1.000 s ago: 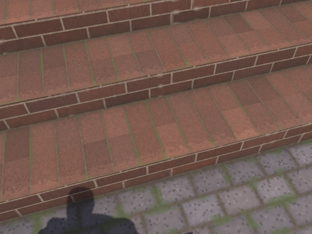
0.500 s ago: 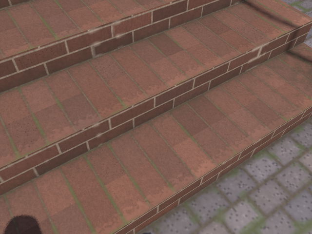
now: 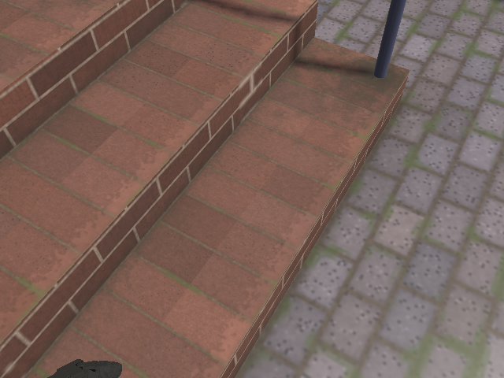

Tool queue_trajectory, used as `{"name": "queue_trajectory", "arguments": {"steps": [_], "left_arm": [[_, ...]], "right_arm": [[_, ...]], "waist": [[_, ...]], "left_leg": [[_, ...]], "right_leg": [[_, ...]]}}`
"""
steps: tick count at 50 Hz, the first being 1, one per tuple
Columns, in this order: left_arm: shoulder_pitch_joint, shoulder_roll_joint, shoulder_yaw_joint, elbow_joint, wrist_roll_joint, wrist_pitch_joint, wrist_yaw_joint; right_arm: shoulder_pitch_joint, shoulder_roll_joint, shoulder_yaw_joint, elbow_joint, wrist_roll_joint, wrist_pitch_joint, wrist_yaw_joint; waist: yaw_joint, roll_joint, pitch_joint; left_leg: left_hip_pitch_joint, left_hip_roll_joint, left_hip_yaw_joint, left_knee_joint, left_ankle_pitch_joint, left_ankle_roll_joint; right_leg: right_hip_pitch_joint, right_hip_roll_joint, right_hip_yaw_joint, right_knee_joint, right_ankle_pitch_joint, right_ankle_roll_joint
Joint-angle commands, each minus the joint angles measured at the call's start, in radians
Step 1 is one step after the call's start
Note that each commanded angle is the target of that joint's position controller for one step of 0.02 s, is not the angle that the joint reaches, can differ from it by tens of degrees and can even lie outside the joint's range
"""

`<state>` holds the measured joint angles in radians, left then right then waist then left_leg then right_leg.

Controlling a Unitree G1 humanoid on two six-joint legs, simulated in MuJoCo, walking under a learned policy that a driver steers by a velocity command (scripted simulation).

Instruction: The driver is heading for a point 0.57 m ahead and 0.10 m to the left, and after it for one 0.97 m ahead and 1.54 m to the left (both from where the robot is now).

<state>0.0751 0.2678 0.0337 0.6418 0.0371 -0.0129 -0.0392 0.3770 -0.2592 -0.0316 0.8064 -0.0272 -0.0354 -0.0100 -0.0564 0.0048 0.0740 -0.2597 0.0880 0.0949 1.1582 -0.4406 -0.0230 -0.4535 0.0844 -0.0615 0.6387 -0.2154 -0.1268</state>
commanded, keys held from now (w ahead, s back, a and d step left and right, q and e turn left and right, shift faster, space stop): w+e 0.16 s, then w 0.10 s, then w+q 0.32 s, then q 0.42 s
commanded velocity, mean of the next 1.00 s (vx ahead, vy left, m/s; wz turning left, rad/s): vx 0.39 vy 0.00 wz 0.07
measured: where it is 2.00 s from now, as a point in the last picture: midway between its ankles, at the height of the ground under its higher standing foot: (248, 262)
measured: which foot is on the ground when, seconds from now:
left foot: up 0.00-0.54, down 0.56-1.00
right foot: down 0.00-0.58, up 0.60-1.00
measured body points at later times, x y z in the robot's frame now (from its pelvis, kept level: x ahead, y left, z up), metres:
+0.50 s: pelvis +0.27 +0.01 +0.02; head +0.31 +0.00 +0.46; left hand +0.24 +0.28 -0.11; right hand +0.51 -0.20 -0.04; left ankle +0.45 +0.09 -0.50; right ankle +0.07 -0.05 -0.72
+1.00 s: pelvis +0.58 +0.03 +0.17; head +0.60 +0.04 +0.62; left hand +0.81 +0.26 +0.12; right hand +0.63 -0.22 +0.04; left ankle +0.48 +0.08 -0.56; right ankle +0.77 -0.08 -0.49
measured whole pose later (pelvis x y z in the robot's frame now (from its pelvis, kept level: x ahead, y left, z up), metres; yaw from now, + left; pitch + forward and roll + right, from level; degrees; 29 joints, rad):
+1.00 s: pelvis +0.58 +0.03 +0.17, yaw +9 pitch +4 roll -2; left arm 0.01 0.19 -0.03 0.53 0.03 -0.05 0.00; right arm 0.43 -0.21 -0.02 0.85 -0.05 -0.13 0.05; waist -0.05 0.00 -0.03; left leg -0.21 -0.15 -0.18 0.60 -0.42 0.11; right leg -0.81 0.04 0.05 0.92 -0.13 0.04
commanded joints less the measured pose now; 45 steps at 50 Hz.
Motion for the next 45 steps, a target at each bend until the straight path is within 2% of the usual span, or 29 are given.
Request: {"name": "queue_trajectory", "arguments": {"steps": [1,3,5,8,11,14,16,20,21,22,23,24,25,26,27,28,29,30,31,33,34,36,38,39,40,41,42,43,45], "left_arm": [[0.225,0.179,0.07,0.008,-0.018,0.001,0.031],[0.165,0.126,0.052,0.003,-0.026,-0.015,0.03],[0.171,0.131,0.051,0.013,-0.027,-0.032,0.025],[0.249,0.154,0.059,0.03,-0.019,-0.041,0.034],[0.367,0.143,0.051,0.069,-0.027,-0.048,0.045],[0.46,0.118,0.04,0.13,-0.024,-0.058,0.058],[0.525,0.109,0.034,0.168,-0.009,-0.059,0.07],[0.555,0.094,0.019,0.241,-0.003,-0.074,0.076],[0.545,0.096,0.016,0.259,-0.008,-0.07,0.095],[0.527,0.106,0.013,0.268,-0.016,-0.059,0.095],[0.507,0.099,0.01,0.266,-0.021,-0.057,0.098],[0.434,0.119,0.007,0.232,-0.043,-0.05,0.087],[0.416,0.133,0.006,0.217,-0.07,-0.05,0.081],[0.421,0.173,0.014,0.205,-0.071,-0.046,0.079],[0.409,0.219,0.027,0.203,-0.069,-0.047,0.078],[0.382,0.236,0.046,0.193,-0.07,-0.058,0.065],[0.366,0.211,0.048,0.147,-0.091,-0.065,0.05],[0.316,0.143,0.044,0.1,-0.029,-0.075,0.008],[0.297,0.083,0.026,0.05,0.019,-0.075,-0.008],[0.241,0.014,-0.002,0.01,0.012,-0.065,0.004],[0.213,0.011,-0.007,-0.011,0.017,-0.051,0.021],[0.21,0.012,-0.01,-0.036,-0.001,-0.018,0.046],[0.169,0.028,-0.01,-0.063,-0.006,-0.008,0.069],[0.144,0.026,-0.007,-0.076,0.006,-0.008,0.075],[0.118,0.031,-0.007,-0.09,0.012,-0.01,0.074],[0.047,-0.069,-0.071,-0.126,0.039,-0.034,0.036],[0.05,-0.066,-0.064,-0.121,0.042,-0.044,0.034],[0.009,-0.027,-0.057,-0.146,0.028,-0.043,0.039],[-0.089,-0.005,-0.045,-0.176,0.013,-0.049,0.048]], "right_arm": [[-0.057,-0.118,-0.023,-0.133,0.009,-0.038,0.0],[-0.026,-0.11,-0.022,-0.116,-0.018,-0.007,0.003],[-0.022,-0.094,-0.02,-0.111,-0.026,0.019,0.012],[-0.119,-0.053,-0.013,-0.15,-0.024,0.027,0.005],[-0.271,-0.053,-0.01,-0.22,-0.028,0.027,-0.012],[-0.361,-0.012,0.013,-0.276,-0.039,0.028,-0.007],[-0.406,0.032,0.032,-0.314,-0.027,0.035,-0.005],[-0.546,0.056,0.058,-0.407,-0.011,0.031,-0.016],[-0.58,0.088,0.073,-0.444,-0.016,0.033,-0.015],[-0.558,0.098,0.086,-0.451,-0.008,0.04,-0.009],[-0.562,0.081,0.085,-0.466,-0.016,0.033,-0.004],[-0.479,0.053,0.085,-0.426,-0.009,0.036,0.007],[-0.454,0.053,0.081,-0.394,-0.007,0.04,0.013],[-0.346,0.046,0.064,-0.326,-0.008,0.05,0.019],[-0.143,0.018,0.045,-0.253,-0.007,0.058,0.019],[0.032,-0.026,0.026,-0.202,-0.009,0.045,0.02],[0.126,-0.123,-0.022,-0.138,-0.007,0.032,0.012],[0.082,-0.211,-0.045,-0.113,0.004,0.047,-0.009],[-0.058,-0.179,-0.051,-0.118,0.032,0.041,-0.023],[-0.153,-0.098,-0.04,-0.067,0.021,0.024,-0.026],[-0.172,-0.049,-0.029,-0.056,0.017,0.012,-0.026],[-0.168,-0.009,-0.018,-0.037,0.012,-0.009,-0.019],[-0.151,-0.05,-0.032,-0.024,0.011,-0.025,-0.016],[-0.118,-0.072,-0.039,-0.014,0.008,-0.028,-0.02],[-0.08,-0.084,-0.044,-0.001,0.013,-0.029,-0.023],[0.002,0.048,0.018,0.063,-0.1,-0.074,0.011],[0.063,0.042,0.006,0.077,-0.097,-0.08,0.019],[0.019,-0.026,-0.009,0.037,-0.083,-0.071,0.041],[0.052,-0.048,-0.009,0.029,-0.049,-0.081,0.056]], "waist": [[0.094,-0.01,-0.142],[0.029,-0.016,-0.097],[0.011,-0.035,-0.104],[0.048,-0.097,-0.143],[0.091,-0.04,-0.08],[0.091,-0.007,-0.035],[0.103,-0.066,-0.036],[0.104,-0.075,0.059],[0.08,-0.052,0.072],[0.053,-0.012,0.039],[0.053,-0.037,0.042],[0.022,0.012,-0.018],[0.031,-0.011,-0.066],[-0.001,-0.082,-0.171],[-0.081,-0.123,-0.303],[-0.155,-0.173,-0.341],[-0.206,0.019,-0.369],[-0.135,0.295,-0.374],[-0.028,0.151,-0.34],[0.057,-0.038,-0.082],[0.08,-0.093,-0.029],[0.112,-0.053,-0.027],[0.117,-0.016,-0.048],[0.1,0.029,-0.069],[0.093,0.01,-0.081],[0.064,0.103,-0.346],[0.048,0.055,-0.251],[0.052,0.043,-0.218],[0.041,0.073,-0.187]], "left_leg": [[-0.482,0.012,-0.107,0.196,0.088,0.006],[-0.36,0.032,-0.113,0.096,0.094,-0.007],[-0.324,0.019,-0.098,0.048,0.102,-0.023],[-0.457,-0.024,-0.058,0.284,0.057,-0.036],[-0.812,-0.008,-0.092,0.517,0.019,-0.009],[-1.006,-0.015,-0.095,0.637,-0.009,0.028],[-1.163,-0.049,-0.085,0.856,-0.105,0.057],[-1.297,-0.071,-0.093,0.846,-0.239,0.114],[-1.286,-0.046,-0.146,0.818,-0.273,0.145],[-1.199,-0.045,-0.079,0.663,-0.234,0.154],[-1.081,-0.024,-0.081,0.555,-0.198,0.166],[-0.744,-0.048,0.04,0.313,-0.053,0.179],[-0.446,-0.092,0.1,0.181,0.03,0.187],[-0.264,-0.172,0.186,0.227,-0.029,0.183],[-0.129,-0.224,0.171,0.239,-0.021,0.191],[-0.023,-0.233,0.058,0.026,-0.009,0.24],[0.192,-0.071,-0.369,-0.201,-0.081,0.382],[0.205,0.11,-1.0,-0.605,0.234,0.476],[0.117,0.106,-1.142,-0.678,0.164,0.438],[-0.154,0.072,-0.918,-0.642,0.144,0.354],[-0.257,0.047,-0.772,-0.614,0.274,0.326],[-0.305,0.022,-0.58,-0.64,0.493,0.289],[-0.3,-0.022,-0.461,-0.687,0.653,0.294],[-0.243,-0.027,-0.454,-0.687,0.702,0.311],[-0.187,-0.039,-0.422,-0.712,0.688,0.29],[-0.055,-0.111,-0.378,-0.602,0.434,0.22],[0.02,-0.117,-0.359,-0.598,0.406,0.206],[-0.039,-0.115,-0.349,-0.642,0.491,0.214],[-0.051,-0.117,-0.384,-0.662,0.61,0.214]], "right_leg": [[0.494,-0.332,0.483,-0.324,0.304,-0.191],[0.332,-0.243,0.375,-0.356,0.411,-0.143],[0.269,-0.21,0.339,-0.368,0.49,-0.152],[0.303,-0.206,0.386,-0.355,0.455,-0.188],[0.431,-0.25,0.488,-0.382,0.209,-0.218],[0.516,-0.266,0.487,-0.358,0.238,-0.182],[0.599,-0.291,0.47,-0.326,0.315,-0.175],[0.593,-0.304,0.374,-0.41,0.268,-0.115],[0.589,-0.343,0.354,-0.45,0.385,-0.087],[0.572,-0.306,0.258,-0.518,0.385,-0.058],[0.544,-0.303,0.224,-0.539,0.48,-0.035],[0.413,-0.258,0.097,-0.592,0.724,-0.026],[0.295,-0.245,0.073,-0.581,1.045,-0.034],[0.288,-0.269,0.054,-0.435,1.52,-0.062],[0.36,-0.292,0.03,-0.204,1.922,-0.053],[0.385,-0.29,0.017,0.068,1.964,-0.016],[0.117,-0.153,0.027,0.53,1.431,0.05],[-0.098,0.109,0.06,0.934,-0.033,0.116],[-0.164,0.03,0.212,1.051,-0.027,0.088],[-0.261,-0.033,0.185,1.027,-0.033,0.074],[-0.261,-0.062,0.178,0.974,-0.066,0.075],[-0.237,-0.096,0.154,0.858,-0.112,0.104],[-0.222,-0.088,0.115,0.762,-0.06,0.119],[-0.262,-0.063,0.086,0.816,-0.051,0.119],[-0.286,-0.078,0.095,0.738,-0.011,0.117],[-0.4,-0.069,0.212,0.729,0.089,0.094],[-0.477,-0.064,0.209,0.697,0.117,0.086],[-0.476,-0.037,0.124,0.616,0.124,0.102],[-0.414,-0.02,0.068,0.522,0.128,0.144]]}}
